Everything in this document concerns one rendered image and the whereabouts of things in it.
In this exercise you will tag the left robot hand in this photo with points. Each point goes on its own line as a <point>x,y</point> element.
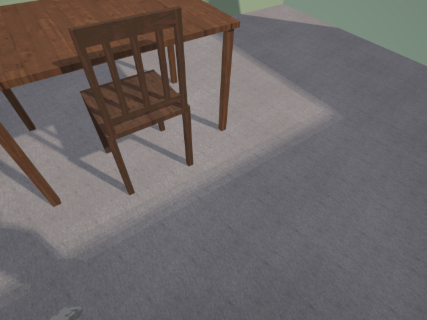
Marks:
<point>68,313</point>

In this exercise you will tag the chair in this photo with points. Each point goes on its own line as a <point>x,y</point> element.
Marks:
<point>127,105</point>

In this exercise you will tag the table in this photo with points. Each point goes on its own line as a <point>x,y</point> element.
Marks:
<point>35,44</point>

